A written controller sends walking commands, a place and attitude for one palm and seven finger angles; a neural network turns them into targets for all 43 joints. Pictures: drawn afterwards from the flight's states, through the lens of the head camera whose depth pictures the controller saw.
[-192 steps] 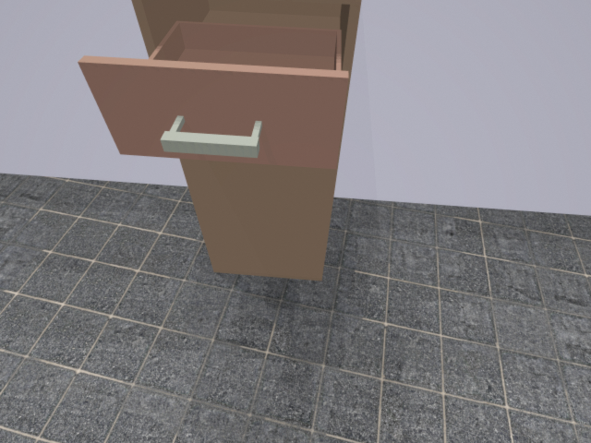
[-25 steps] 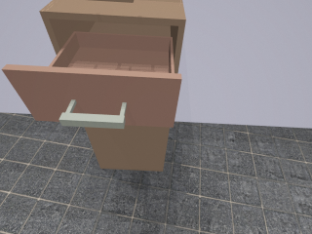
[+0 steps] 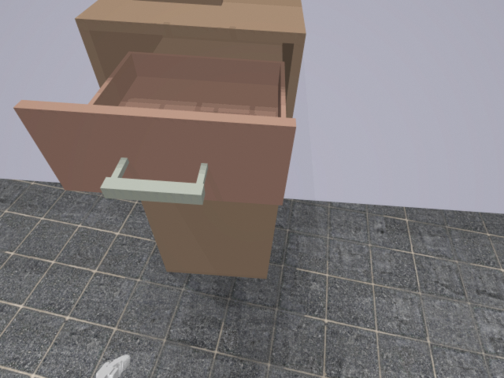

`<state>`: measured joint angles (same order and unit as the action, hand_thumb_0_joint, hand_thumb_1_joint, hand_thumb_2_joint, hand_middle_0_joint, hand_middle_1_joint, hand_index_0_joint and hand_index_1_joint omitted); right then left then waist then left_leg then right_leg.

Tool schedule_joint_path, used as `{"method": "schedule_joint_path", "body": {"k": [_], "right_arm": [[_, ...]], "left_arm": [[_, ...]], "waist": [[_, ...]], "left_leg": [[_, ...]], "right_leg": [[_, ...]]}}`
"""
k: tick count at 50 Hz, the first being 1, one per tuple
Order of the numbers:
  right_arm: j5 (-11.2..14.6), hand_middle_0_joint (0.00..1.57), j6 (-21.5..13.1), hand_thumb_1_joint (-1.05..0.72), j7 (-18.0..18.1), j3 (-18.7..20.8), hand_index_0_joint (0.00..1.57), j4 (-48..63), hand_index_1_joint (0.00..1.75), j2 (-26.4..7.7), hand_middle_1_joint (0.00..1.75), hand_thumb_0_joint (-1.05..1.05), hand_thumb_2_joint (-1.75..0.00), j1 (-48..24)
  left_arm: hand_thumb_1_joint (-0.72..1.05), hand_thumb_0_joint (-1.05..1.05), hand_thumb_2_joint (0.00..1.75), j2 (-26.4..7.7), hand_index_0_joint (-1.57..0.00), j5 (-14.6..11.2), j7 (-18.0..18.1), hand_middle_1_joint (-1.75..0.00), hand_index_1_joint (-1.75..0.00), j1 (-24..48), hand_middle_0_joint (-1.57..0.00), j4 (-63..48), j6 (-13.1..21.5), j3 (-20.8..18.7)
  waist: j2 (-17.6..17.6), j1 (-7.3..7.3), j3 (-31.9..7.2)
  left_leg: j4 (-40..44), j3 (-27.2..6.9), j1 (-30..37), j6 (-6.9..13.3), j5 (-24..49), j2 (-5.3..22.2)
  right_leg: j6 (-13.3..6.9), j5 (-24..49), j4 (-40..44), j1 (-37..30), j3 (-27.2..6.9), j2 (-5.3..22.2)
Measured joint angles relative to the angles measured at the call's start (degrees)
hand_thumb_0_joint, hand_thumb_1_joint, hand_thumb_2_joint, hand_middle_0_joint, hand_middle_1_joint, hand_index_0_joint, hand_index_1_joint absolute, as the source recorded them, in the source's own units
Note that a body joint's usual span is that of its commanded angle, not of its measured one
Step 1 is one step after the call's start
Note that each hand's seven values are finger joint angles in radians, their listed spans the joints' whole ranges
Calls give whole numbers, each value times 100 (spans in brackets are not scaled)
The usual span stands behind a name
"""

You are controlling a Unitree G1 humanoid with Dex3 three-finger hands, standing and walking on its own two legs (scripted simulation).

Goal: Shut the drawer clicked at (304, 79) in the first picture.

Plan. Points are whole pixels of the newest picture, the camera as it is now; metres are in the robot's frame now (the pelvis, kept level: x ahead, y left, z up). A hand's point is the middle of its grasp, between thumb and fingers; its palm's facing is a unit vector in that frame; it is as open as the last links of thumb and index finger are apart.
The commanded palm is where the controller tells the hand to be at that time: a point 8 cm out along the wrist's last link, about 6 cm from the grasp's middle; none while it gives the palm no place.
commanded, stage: raise the hand and make a fist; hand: left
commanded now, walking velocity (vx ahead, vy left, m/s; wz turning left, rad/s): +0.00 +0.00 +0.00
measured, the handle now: (158, 179) +0.36 +0.17 +0.14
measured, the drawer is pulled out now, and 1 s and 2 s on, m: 0.26 0.26 0.26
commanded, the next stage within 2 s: bring the fist close to the handle in 1.80 s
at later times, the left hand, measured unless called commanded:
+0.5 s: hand (143, 349) +0.15 +0.15 +0.05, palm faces +0.06 -0.99 -0.08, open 5.0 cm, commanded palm +0.12 +0.21 +0.06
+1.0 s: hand (136, 308) +0.17 +0.14 +0.15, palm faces -0.02 -0.99 -0.10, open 3.1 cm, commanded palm +0.13 +0.19 +0.16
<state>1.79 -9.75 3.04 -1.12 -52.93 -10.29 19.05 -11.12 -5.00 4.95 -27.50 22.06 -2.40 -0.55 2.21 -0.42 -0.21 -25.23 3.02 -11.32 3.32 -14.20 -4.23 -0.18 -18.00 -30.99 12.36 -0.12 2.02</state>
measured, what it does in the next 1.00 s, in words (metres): stands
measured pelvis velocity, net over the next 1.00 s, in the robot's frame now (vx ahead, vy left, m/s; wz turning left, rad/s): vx -0.01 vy -0.01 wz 0.03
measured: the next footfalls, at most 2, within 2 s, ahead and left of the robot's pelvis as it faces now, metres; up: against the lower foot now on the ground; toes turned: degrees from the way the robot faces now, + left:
none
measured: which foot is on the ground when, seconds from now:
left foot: down 0.00-1.00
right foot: down 0.00-1.00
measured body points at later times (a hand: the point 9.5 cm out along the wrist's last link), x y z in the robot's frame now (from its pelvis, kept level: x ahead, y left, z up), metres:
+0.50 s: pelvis -0.02 -0.05 -0.04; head -0.01 -0.05 +0.41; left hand +0.14 +0.21 +0.06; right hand +0.20 -0.27 -0.09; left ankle -0.01 +0.08 -0.74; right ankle -0.02 -0.12 -0.74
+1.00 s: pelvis -0.01 -0.01 -0.01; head -0.03 -0.03 +0.43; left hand +0.16 +0.20 +0.15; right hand +0.20 -0.22 -0.06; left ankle -0.01 +0.08 -0.74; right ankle -0.02 -0.12 -0.74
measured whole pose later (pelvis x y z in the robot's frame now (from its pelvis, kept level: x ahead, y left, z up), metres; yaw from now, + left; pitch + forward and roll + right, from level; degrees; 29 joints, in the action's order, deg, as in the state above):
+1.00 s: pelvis -0.01 -0.01 -0.01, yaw +2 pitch +0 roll -1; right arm 2.9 -18.3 2.5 -3.1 -32.8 -13.8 14.2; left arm -13.7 -14.5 -11.7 -28.7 -32.1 0.0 -5.6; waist -2.8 -3.7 -4.5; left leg -38.0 0.4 -17.7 2.5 -20.2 -1.9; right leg -1.0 -21.2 -36.4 15.0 3.6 -0.3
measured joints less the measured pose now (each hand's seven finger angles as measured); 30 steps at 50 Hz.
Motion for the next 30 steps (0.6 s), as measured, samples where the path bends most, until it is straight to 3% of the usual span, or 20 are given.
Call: {"method": "schedule_joint_path", "body": {"k": [2, 4, 8, 10, 13, 16, 20, 24, 27, 30], "right_arm": [[-8, 20, -339, -91, -5, 42, 20, 412, 30, -68, 30, 1, -90, 65], [-78, 20, -482, -91, -71, 98, 20, 737, 30, -179, 30, 1, -90, -38], [-146, 20, -460, -91, -307, 204, 20, 1360, 30, -234, 30, 1, -90, -475], [-101, 20, -380, -91, -382, 267, 20, 1729, 30, -258, 30, 1, -90, -680], [-6, 20, -228, -91, -307, 314, 20, 2244, 30, -357, 30, 1, -90, -836], [19, 20, -163, -91, -156, 357, 20, 2534, 30, -420, 30, 1, -90, -852], [7, 20, -275, -91, -23, 292, 19, 2546, 30, -465, 30, 1, -90, -750], [57, 20, -415, -91, 39, 73, 19, 2249, 30, -463, 30, 1, -90, -726], [104, 20, -411, -91, 68, -62, 20, 2059, 30, -366, 30, 1, -90, -672], [117, 20, -397, -91, 75, -127, 20, 1967, 30, -254, 30, 1, -90, -543]], "left_arm": [[91, 2, 90, 26, -23, -210, 34, -33, -33, -5, -22, -1177, 349, -51], [91, 1, 90, 129, -25, -359, -186, -36, -35, 244, -24, -1721, 956, -200], [91, 1, 90, 205, -30, -710, -1247, -42, -41, 520, -30, -1995, 2549, -493], [91, 0, 90, 165, -34, -787, -1807, -46, -45, 435, -33, -2038, 2895, -552], [91, 0, 90, 50, -40, -897, -2162, -51, -51, 24, -39, -2231, 2507, -555], [90, 1, 90, -45, -46, -970, -1976, -58, -57, -450, -45, -2487, 2130, -685], [90, 2, 90, -152, -54, -1035, -1709, -66, -66, -689, -53, -2922, 2369, -911], [90, 2, 90, -272, -61, -1161, -2071, -75, -74, -181, -61, -3056, 2541, -932], [90, 1, 90, -395, -67, -1203, -2378, -81, -81, 227, -67, -3006, 2076, -910], [90, 1, 90, -471, -73, -1273, -2425, -88, -87, 336, -73, -3029, 1484, -1009]], "waist": [[-57, 106, -89], [-239, 210, -271], [-269, 263, -691], [-219, 233, -731], [-176, 123, -732], [-175, -18, -733], [-242, -162, -683], [-368, -201, -546], [-437, -158, -517], [-480, -66, -554]], "left_leg": [[-285, -46, -227, 11, -80, -60], [-734, -106, -627, 4, -246, 6], [-1741, -28, -1653, -92, -635, 195], [-2193, -2, -2023, -101, -816, 273], [-2578, -35, -2296, -177, -982, 328], [-2743, -168, -2382, -248, -1064, 374], [-2834, -443, -2384, -317, -1104, 419], [-2777, -629, -2271, -360, -1067, 449], [-2512, -592, -2034, -379, -972, 465], [-2137, -461, -1702, -359, -863, 465]], "right_leg": [[-22, -139, -203, 186, 129, 53], [-4, -205, -445, 477, 211, 1], [-91, -473, -1331, 1489, 162, -159], [-128, -622, -1768, 1871, 148, -223], [-222, -811, -2151, 2135, 191, -270], [-283, -892, -2234, 2150, 324, -315], [-345, -907, -2123, 1987, 592, -375], [-373, -840, -1907, 1756, 765, -426], [-354, -729, -1649, 1542, 719, -445], [-323, -613, -1352, 1288, 580, -443]]}}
